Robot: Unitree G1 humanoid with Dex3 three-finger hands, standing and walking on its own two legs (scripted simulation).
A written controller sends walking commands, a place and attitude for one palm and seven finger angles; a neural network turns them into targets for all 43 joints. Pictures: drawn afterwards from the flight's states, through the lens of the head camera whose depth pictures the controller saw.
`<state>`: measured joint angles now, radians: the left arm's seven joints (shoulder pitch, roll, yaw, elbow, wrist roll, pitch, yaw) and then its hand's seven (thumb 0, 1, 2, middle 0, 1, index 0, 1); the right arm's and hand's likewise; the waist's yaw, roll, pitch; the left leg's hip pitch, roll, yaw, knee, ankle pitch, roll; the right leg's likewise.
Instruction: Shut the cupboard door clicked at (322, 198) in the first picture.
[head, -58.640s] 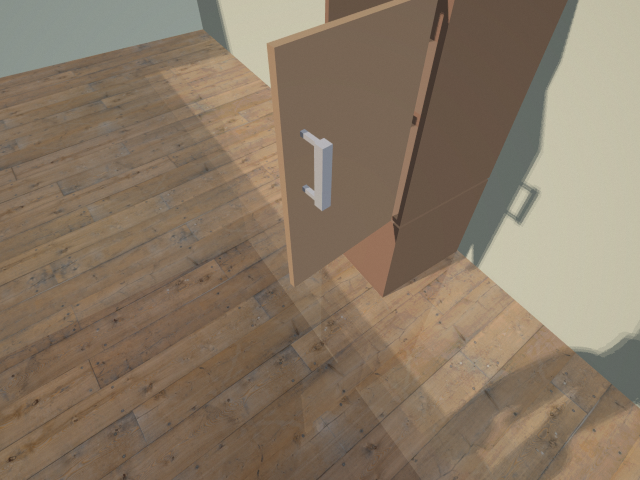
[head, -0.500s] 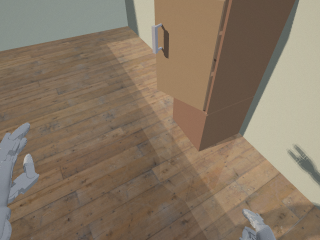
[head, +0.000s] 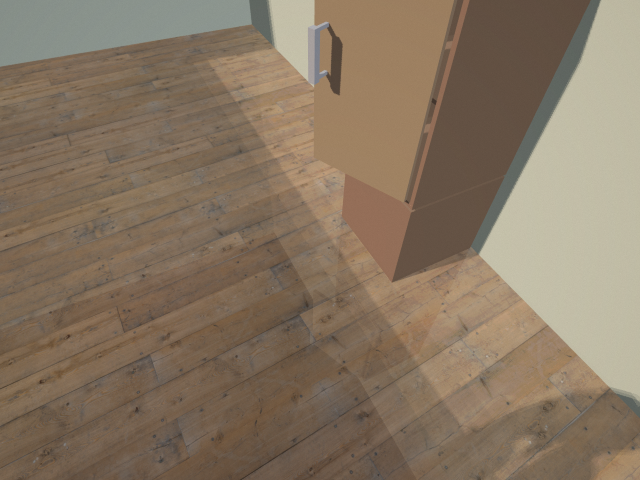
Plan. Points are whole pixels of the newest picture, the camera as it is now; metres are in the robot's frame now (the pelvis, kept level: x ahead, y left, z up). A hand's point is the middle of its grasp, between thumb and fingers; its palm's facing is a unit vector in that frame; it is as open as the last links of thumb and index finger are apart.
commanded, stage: let the arm hang, fingers relaxed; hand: left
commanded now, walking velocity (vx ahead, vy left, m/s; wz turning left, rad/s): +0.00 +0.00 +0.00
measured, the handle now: (319, 53) +1.10 +0.06 +0.03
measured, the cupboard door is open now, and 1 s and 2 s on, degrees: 25 25 25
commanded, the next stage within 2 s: look to check the result in 0.54 s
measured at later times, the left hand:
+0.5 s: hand out of the picture -0.01 +0.16 -0.18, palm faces +0.00 -0.99 -0.14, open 7.4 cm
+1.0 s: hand out of the picture +0.01 +0.18 -0.17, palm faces -0.01 -0.98 -0.21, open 7.4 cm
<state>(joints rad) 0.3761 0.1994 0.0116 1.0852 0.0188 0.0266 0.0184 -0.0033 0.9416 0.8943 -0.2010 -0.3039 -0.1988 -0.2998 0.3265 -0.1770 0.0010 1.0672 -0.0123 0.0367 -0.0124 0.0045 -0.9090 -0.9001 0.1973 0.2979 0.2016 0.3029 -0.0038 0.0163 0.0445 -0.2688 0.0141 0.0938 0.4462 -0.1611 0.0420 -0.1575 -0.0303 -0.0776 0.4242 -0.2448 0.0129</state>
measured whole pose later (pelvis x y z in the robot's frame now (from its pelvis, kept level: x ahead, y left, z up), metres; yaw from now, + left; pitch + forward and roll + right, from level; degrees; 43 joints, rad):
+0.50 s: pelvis +0.00 +0.00 +0.00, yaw -1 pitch -1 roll +0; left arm 0.31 0.11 0.00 1.13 0.02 0.00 0.03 0.00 0.91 0.89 -0.20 -0.30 -0.20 -0.30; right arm 0.32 -0.13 -0.01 1.13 -0.01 0.01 -0.02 0.00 -0.91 -0.90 0.20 0.30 0.20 0.30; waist -0.01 -0.01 0.01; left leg -0.23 0.00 0.12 0.40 -0.15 0.05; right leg -0.15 -0.04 -0.05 0.42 -0.24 0.02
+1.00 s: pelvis +0.02 +0.00 +0.00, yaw -1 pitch -1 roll +0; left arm 0.30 0.17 0.01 1.14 0.02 -0.01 0.03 0.00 0.91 0.90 -0.20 -0.30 -0.20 -0.30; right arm 0.26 -0.16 -0.01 1.13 -0.01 0.00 -0.02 0.00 -0.91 -0.90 0.20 0.30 0.20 0.30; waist -0.01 0.00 0.05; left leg -0.21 0.01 0.12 0.39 -0.17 0.04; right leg -0.12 -0.04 -0.05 0.40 -0.26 0.02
